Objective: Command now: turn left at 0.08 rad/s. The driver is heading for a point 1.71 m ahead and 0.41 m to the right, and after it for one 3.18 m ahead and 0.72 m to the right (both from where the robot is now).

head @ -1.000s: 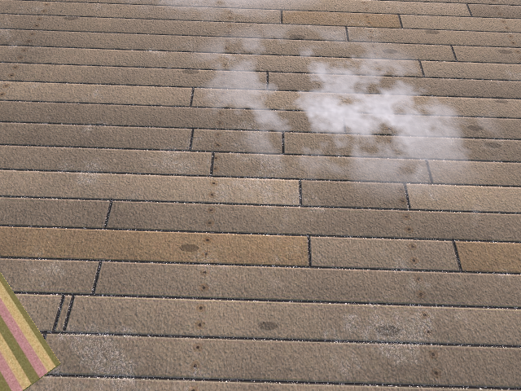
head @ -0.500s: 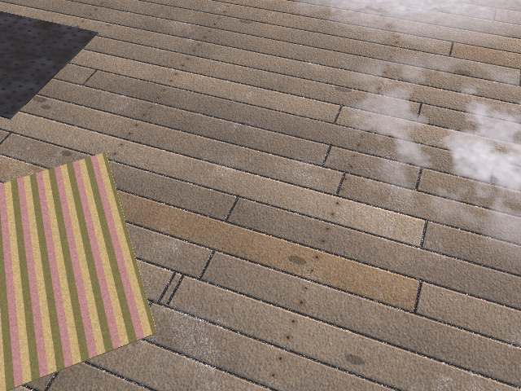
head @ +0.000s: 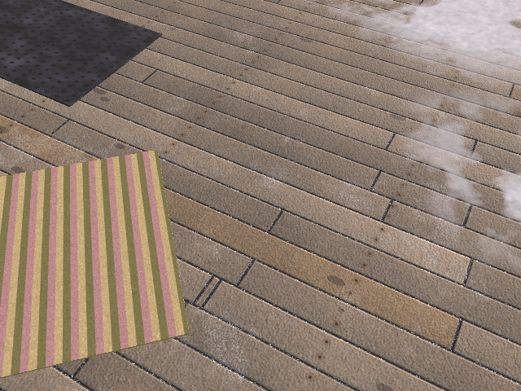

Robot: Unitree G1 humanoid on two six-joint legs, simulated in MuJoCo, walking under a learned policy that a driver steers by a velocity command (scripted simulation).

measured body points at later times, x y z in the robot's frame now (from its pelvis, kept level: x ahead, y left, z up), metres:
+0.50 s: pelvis +0.01 -0.02 +0.00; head +0.01 -0.02 +0.45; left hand +0.10 +0.24 -0.13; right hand +0.10 -0.28 -0.13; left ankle +0.01 +0.10 -0.73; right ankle +0.00 -0.14 -0.73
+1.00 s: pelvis +0.14 +0.00 +0.01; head +0.17 +0.01 +0.46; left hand +0.34 +0.24 -0.10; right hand +0.07 -0.25 -0.13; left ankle +0.03 +0.10 -0.73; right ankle +0.29 -0.16 -0.68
